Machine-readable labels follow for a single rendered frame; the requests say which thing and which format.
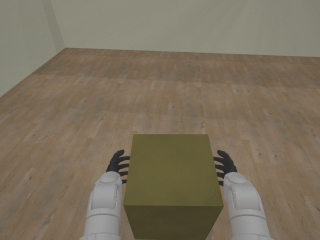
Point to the left robot forearm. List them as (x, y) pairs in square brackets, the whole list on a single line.
[(104, 208)]

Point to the left robot hand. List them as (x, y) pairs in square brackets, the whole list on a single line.
[(114, 167)]

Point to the carton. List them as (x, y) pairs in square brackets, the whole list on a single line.
[(172, 189)]

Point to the right robot forearm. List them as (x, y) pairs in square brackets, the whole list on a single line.
[(245, 209)]

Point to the right robot hand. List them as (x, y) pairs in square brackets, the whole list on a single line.
[(227, 167)]

